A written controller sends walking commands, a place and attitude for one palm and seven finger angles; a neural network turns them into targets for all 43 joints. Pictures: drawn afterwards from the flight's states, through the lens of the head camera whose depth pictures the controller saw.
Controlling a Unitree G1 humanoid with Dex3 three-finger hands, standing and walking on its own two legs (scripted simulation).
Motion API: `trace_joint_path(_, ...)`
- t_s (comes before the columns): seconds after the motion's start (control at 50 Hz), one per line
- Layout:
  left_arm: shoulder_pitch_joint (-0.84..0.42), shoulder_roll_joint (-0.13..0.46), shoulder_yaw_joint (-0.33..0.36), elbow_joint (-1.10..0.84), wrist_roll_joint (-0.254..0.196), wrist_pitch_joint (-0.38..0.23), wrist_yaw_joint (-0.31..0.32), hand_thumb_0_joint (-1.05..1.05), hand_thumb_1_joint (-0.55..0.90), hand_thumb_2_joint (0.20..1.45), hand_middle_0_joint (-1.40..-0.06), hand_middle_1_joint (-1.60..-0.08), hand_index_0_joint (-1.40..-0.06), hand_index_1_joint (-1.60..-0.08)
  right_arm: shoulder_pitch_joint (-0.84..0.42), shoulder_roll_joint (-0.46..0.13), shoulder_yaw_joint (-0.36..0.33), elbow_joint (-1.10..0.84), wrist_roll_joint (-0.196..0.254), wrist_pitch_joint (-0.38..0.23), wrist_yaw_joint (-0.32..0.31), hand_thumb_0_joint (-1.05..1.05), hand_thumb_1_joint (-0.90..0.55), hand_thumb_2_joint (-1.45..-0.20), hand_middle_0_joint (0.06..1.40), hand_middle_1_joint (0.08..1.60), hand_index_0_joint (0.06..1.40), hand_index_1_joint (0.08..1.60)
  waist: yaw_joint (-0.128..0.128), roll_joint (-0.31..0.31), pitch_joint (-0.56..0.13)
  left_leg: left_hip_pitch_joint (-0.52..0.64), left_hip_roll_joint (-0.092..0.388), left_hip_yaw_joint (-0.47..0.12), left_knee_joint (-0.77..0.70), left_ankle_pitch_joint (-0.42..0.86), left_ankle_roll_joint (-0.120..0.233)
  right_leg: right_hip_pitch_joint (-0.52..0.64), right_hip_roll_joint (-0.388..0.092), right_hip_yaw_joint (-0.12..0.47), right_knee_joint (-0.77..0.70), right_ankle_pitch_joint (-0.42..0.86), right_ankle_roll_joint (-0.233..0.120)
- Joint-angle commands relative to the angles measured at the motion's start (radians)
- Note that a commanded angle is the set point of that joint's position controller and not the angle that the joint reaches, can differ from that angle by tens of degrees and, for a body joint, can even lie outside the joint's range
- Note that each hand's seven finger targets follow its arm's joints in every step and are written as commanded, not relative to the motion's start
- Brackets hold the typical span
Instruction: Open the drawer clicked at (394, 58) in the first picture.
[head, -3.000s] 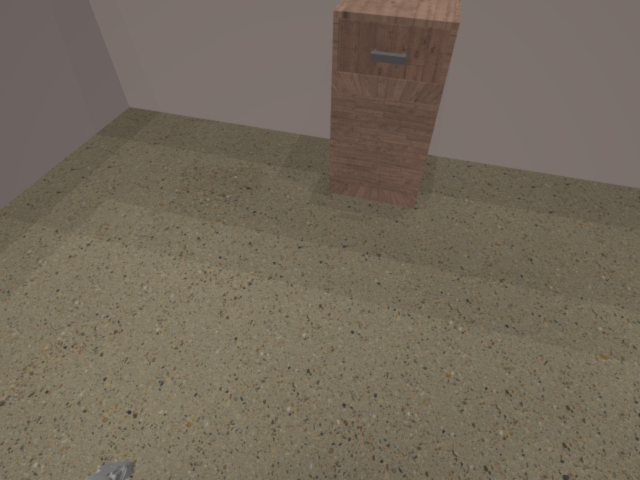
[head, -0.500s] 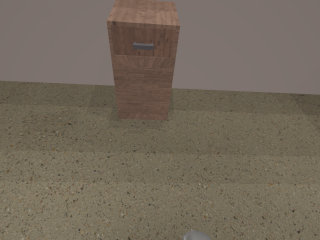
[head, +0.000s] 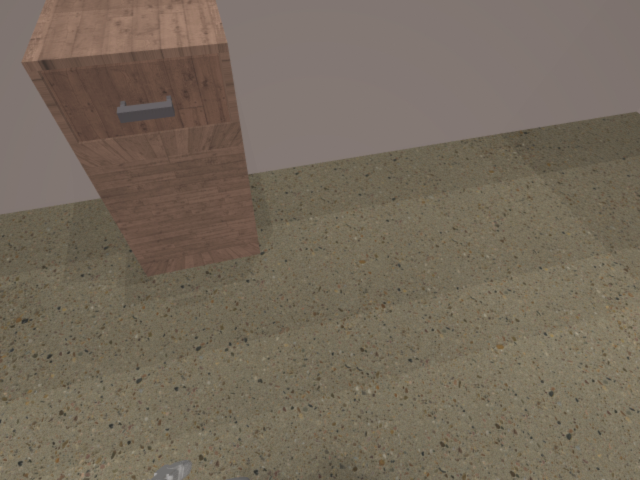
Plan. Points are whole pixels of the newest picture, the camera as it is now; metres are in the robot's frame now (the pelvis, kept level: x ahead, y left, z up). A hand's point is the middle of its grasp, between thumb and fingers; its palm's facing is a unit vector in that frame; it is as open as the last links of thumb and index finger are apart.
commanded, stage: walk to a spot facing it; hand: left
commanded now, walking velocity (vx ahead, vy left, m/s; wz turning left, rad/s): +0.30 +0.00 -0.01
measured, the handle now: (146, 106) +0.89 +0.42 -0.06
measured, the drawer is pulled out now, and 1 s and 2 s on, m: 0.00 0.00 0.00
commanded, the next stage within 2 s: turn to face it in 0.08 s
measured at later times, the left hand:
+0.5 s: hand out of the picture +0.14 +0.23 -0.18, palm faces +0.13 -0.98 -0.14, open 7.4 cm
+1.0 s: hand (177, 455) +0.18 +0.20 -0.14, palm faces +0.26 -0.93 -0.27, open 7.3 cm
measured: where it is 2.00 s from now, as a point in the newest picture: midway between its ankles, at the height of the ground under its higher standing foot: (288, 411)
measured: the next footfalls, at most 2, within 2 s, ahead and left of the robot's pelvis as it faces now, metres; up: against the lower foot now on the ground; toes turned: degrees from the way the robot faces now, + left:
left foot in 0.34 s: +0.27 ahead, +0.15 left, +0.00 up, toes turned +10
right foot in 0.86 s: +0.22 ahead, -0.07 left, +0.00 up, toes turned +6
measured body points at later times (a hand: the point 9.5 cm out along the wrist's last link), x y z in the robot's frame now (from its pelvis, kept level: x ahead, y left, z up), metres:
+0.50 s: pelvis +0.16 +0.07 +0.01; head +0.17 +0.09 +0.45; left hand +0.13 +0.28 -0.17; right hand +0.26 -0.16 -0.13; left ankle +0.23 +0.14 -0.72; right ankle +0.11 -0.07 -0.65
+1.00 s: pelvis +0.17 +0.01 +0.02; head +0.17 -0.02 +0.47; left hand +0.17 +0.25 -0.12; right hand +0.23 -0.21 -0.15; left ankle +0.16 +0.14 -0.66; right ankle +0.18 -0.07 -0.72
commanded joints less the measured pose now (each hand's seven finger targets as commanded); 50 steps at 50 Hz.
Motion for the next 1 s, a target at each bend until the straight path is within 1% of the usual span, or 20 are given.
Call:
trace_joint_path(0.0,0.165,0.112,0.006,0.043,0.025,-0.021,0.020,0.000,0.900,0.900,-0.200,-0.300,-0.200,-0.300,0.007,-0.053,-0.019,-0.084,-0.015,-0.012,-0.005,0.000,-0.900,-0.900,0.200,0.300,0.200,0.300,0.020,0.010,-0.025,-0.184,0.052,-0.055,-0.059,0.094,-0.007,0.067,-0.295,0.262,-0.346,0.416,-0.089)
trace_joint_path(0.08,0.158,0.102,0.002,0.043,0.029,-0.029,0.018,0.000,0.900,0.900,-0.200,-0.300,-0.200,-0.300,-0.042,-0.050,-0.022,-0.116,-0.015,0.001,0.009,0.000,-0.900,-0.900,0.200,0.300,0.200,0.300,0.003,-0.109,-0.029,-0.193,0.045,-0.036,-0.246,0.175,-0.025,0.058,-0.248,0.183,-0.361,0.411,-0.080)
trace_joint_path(0.16,0.223,0.117,-0.003,0.065,0.026,-0.027,0.016,0.000,0.900,0.900,-0.200,-0.300,-0.200,-0.300,-0.221,-0.076,-0.014,-0.168,-0.012,-0.010,0.024,0.000,-0.900,-0.900,0.200,0.300,0.200,0.300,0.056,-0.139,-0.004,-0.198,0.014,0.001,-0.477,0.216,-0.022,0.145,-0.238,0.178,-0.330,0.489,-0.066)
trace_joint_path(0.22,0.245,0.140,-0.003,0.077,0.028,-0.021,0.023,0.000,0.900,0.900,-0.200,-0.300,-0.200,-0.300,-0.272,-0.083,-0.008,-0.178,-0.007,-0.014,0.026,0.000,-0.900,-0.900,0.200,0.300,0.200,0.300,0.069,-0.115,-0.004,-0.140,-0.023,0.014,-0.582,0.222,0.001,0.205,-0.265,0.153,-0.288,0.583,-0.044)
trace_joint_path(0.26,0.246,0.149,-0.004,0.084,0.027,-0.014,0.029,0.000,0.900,0.900,-0.200,-0.300,-0.200,-0.300,-0.253,-0.096,-0.007,-0.167,-0.007,-0.016,0.020,0.000,-0.900,-0.900,0.200,0.300,0.200,0.300,0.051,-0.094,-0.018,-0.051,-0.056,0.024,-0.661,0.236,0.018,0.227,-0.263,0.122,-0.222,0.653,-0.019)
trace_joint_path(0.28,0.242,0.147,-0.006,0.088,0.026,-0.009,0.033,0.000,0.900,0.900,-0.200,-0.300,-0.200,-0.300,-0.182,-0.116,-0.012,-0.144,-0.010,-0.018,0.016,0.000,-0.900,-0.900,0.200,0.300,0.200,0.300,0.020,-0.063,-0.050,0.052,-0.073,0.023,-0.733,0.303,0.026,0.223,-0.249,0.094,-0.126,0.661,0.005)
trace_joint_path(0.3,0.249,0.140,-0.007,0.084,0.020,-0.003,0.035,0.000,0.900,0.900,-0.200,-0.300,-0.200,-0.300,-0.081,-0.160,-0.019,-0.117,-0.016,-0.024,0.011,0.000,-0.900,-0.900,0.200,0.300,0.200,0.300,-0.014,0.019,-0.122,0.219,-0.054,-0.012,-0.796,0.527,0.043,0.180,-0.206,0.056,0.044,0.586,0.047)
trace_joint_path(0.32,0.287,0.108,-0.012,0.072,0.006,0.002,0.036,0.000,0.900,0.900,-0.200,-0.300,-0.200,-0.300,0.008,-0.251,-0.035,-0.107,-0.024,-0.029,0.002,0.000,-0.900,-0.900,0.200,0.300,0.200,0.300,-0.030,0.198,-0.225,0.431,0.141,-0.233,-0.795,0.876,0.131,-0.003,-0.106,0.000,0.262,0.233,0.103)
trace_joint_path(0.34,0.315,0.080,-0.024,0.059,0.000,0.003,0.036,0.000,0.900,0.900,-0.200,-0.300,-0.200,-0.300,0.036,-0.297,-0.038,-0.096,-0.010,-0.020,-0.005,0.000,-0.900,-0.900,0.200,0.300,0.200,0.300,-0.014,0.342,-0.284,0.468,0.304,-0.407,-0.859,1.136,0.253,-0.084,-0.036,0.039,0.510,-0.376,0.124)
trace_joint_path(0.36,0.289,0.106,-0.019,0.055,0.009,0.015,0.043,0.000,0.900,0.900,-0.200,-0.300,-0.200,-0.300,-0.025,-0.279,-0.030,-0.106,-0.003,-0.008,-0.010,0.000,-0.900,-0.900,0.200,0.300,0.200,0.300,0.006,0.228,-0.242,0.376,0.298,-0.386,-0.910,0.954,0.276,-0.092,-0.070,0.118,0.577,-0.379,0.113)
trace_joint_path(0.44,0.206,0.074,-0.008,0.055,0.023,0.048,0.030,0.000,0.900,0.900,-0.200,-0.300,-0.200,-0.300,-0.205,-0.199,-0.014,-0.160,-0.004,-0.007,-0.017,0.000,-0.900,-0.900,0.200,0.300,0.200,0.300,0.057,0.126,-0.064,0.078,0.158,-0.258,-1.017,0.540,0.189,-0.091,-0.133,0.140,0.513,-0.187,0.138)
trace_joint_path(0.54,0.236,0.059,0.003,0.044,0.030,0.083,0.032,0.000,0.900,0.900,-0.200,-0.300,-0.200,-0.300,-0.225,-0.213,-0.033,-0.185,-0.006,0.010,-0.012,0.000,-0.900,-0.900,0.200,0.300,0.200,0.300,0.069,0.098,-0.106,0.036,0.121,-0.268,-1.085,0.204,0.186,-0.090,-0.121,0.125,0.444,-0.112,0.148)
trace_joint_path(0.7,0.131,0.061,0.005,-0.023,0.028,0.085,0.037,0.000,0.900,0.900,-0.200,-0.300,-0.200,-0.300,-0.175,-0.227,-0.053,-0.180,-0.016,0.032,-0.010,0.000,-0.900,-0.900,0.200,0.300,0.200,0.300,0.029,0.140,-0.095,0.076,0.115,-0.371,-1.071,0.122,0.204,-0.068,-0.086,0.123,0.208,-0.169,0.140)
trace_joint_path(0.76,0.168,0.060,0.002,-0.016,0.022,0.081,0.040,0.000,0.900,0.900,-0.200,-0.300,-0.200,-0.300,-0.183,-0.229,-0.057,-0.179,-0.015,0.037,-0.007,0.000,-0.900,-0.900,0.200,0.300,0.200,0.300,0.046,0.133,-0.093,0.042,0.096,-0.386,-1.058,0.121,0.189,0.023,-0.063,0.116,0.071,-0.135,0.128)
trace_joint_path(0.8,0.232,0.067,0.004,0.001,0.020,0.073,0.043,0.000,0.900,0.900,-0.200,-0.300,-0.200,-0.300,-0.203,-0.219,-0.056,-0.185,-0.008,0.039,-0.004,0.000,-0.900,-0.900,0.200,0.300,0.200,0.300,0.081,0.094,-0.114,-0.021,0.056,-0.352,-1.006,0.117,0.144,0.171,-0.068,0.109,-0.147,-0.003,0.121)
trace_joint_path(0.82,0.248,0.101,0.007,0.006,0.026,0.066,0.048,0.000,0.900,0.900,-0.200,-0.300,-0.200,-0.300,-0.200,-0.189,-0.055,-0.189,-0.002,0.042,0.001,0.000,-0.900,-0.900,0.200,0.300,0.200,0.300,0.082,0.014,-0.099,-0.092,-0.009,-0.289,-0.924,0.088,0.091,0.242,-0.132,0.174,-0.271,0.001,0.099)
trace_joint_path(0.84,0.238,0.175,0.018,-0.005,0.037,0.059,0.054,0.000,0.900,0.900,-0.200,-0.300,-0.200,-0.300,-0.193,-0.129,-0.045,-0.205,0.007,0.044,0.004,0.000,-0.900,-0.900,0.200,0.300,0.200,0.300,0.076,-0.211,-0.076,-0.217,-0.130,-0.154,-0.730,0.015,0.023,0.260,-0.331,0.404,-0.376,-0.094,0.027)
trace_joint_path(0.86,0.191,0.227,0.024,-0.039,0.034,0.063,0.053,0.000,0.900,0.900,-0.200,-0.300,-0.200,-0.300,-0.230,-0.140,-0.049,-0.233,0.000,0.051,0.004,0.000,-0.900,-0.900,0.200,0.300,0.200,0.300,0.086,-0.294,-0.028,-0.213,-0.164,-0.096,-0.533,-0.088,0.003,0.115,-0.477,0.491,-0.436,-0.042,-0.061)
trace_joint_path(0.92,0.068,0.149,0.011,-0.065,0.026,0.052,0.054,0.000,0.900,0.900,-0.200,-0.300,-0.200,-0.300,-0.187,-0.146,-0.058,-0.177,-0.010,0.073,0.008,0.000,-0.900,-0.900,0.200,0.300,0.200,0.300,0.024,-0.135,0.021,-0.164,-0.115,-0.121,-0.242,-0.007,-0.001,0.017,-0.358,0.294,-0.366,0.184,-0.050)
trace_joint_path(0.98,0.134,0.121,0.002,-0.036,0.024,0.036,0.046,0.000,0.900,0.900,-0.200,-0.300,-0.200,-0.300,-0.144,-0.121,-0.050,-0.155,-0.011,0.068,0.013,0.000,-0.900,-0.900,0.200,0.300,0.200,0.300,0.034,-0.102,-0.017,-0.193,-0.099,-0.099,-0.225,0.064,-0.017,0.133,-0.305,0.198,-0.347,0.207,-0.008)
